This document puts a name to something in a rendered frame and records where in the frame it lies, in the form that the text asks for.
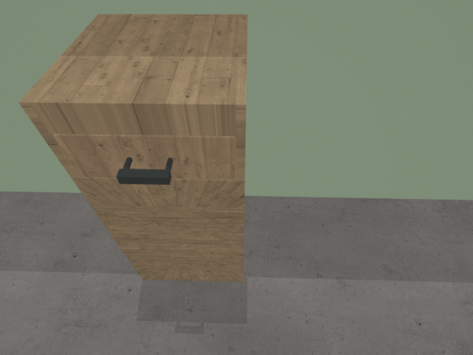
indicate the drawer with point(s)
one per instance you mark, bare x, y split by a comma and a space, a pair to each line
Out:
194, 156

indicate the cabinet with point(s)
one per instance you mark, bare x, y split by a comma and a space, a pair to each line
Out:
157, 74

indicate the handle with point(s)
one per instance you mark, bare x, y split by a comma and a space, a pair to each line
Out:
144, 176

